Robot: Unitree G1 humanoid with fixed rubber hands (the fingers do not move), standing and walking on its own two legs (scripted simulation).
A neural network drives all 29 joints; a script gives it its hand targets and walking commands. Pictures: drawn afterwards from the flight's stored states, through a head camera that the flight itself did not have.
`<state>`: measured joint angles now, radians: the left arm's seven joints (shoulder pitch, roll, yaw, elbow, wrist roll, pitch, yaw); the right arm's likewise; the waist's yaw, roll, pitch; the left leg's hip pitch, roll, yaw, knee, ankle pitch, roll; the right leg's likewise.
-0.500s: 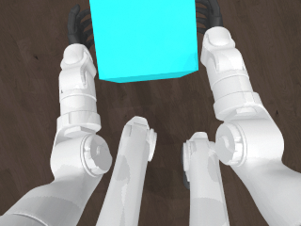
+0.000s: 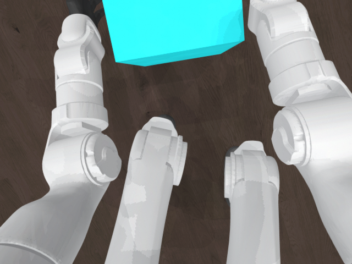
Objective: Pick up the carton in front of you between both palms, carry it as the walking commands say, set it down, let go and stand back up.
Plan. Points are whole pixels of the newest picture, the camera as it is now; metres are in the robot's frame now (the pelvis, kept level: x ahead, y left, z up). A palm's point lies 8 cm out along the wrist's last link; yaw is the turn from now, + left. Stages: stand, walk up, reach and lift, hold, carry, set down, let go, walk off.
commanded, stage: set down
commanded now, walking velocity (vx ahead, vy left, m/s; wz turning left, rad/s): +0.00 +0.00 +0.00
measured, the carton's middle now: (173, 6) +0.53 +0.16 -0.26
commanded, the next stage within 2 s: none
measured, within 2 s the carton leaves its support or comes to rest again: rests again in 0.26 s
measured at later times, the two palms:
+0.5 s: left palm (93, 28) +0.45 +0.29 -0.19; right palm out of the picture +0.57 +0.01 -0.19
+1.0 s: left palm (94, 26) +0.45 +0.29 -0.20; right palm out of the picture +0.57 +0.00 -0.20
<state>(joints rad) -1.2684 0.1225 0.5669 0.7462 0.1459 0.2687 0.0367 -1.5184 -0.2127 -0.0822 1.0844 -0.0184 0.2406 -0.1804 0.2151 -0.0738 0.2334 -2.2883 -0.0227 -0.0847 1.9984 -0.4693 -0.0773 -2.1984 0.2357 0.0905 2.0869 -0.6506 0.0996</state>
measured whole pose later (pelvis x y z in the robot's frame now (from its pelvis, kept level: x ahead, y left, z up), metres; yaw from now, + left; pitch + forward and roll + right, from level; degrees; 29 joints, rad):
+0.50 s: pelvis +0.00 -0.02 -0.01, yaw +1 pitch +42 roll +3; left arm -1.30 0.18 0.59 0.87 0.16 0.22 -0.04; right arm -1.58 -0.22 -0.06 1.18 -0.01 0.21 -0.14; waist 0.21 -0.10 0.29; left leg -2.29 0.02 -0.07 2.03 -0.48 -0.09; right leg -2.23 0.22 0.06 2.14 -0.64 0.05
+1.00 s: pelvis -0.01 -0.01 -0.02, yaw +2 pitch +40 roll +3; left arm -1.38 0.23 0.63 1.03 0.17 0.12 -0.07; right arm -1.59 -0.26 -0.07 1.17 -0.05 0.15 -0.05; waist 0.20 -0.07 0.35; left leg -2.28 0.03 -0.05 2.06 -0.47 -0.08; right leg -2.23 0.18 0.05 2.18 -0.64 0.04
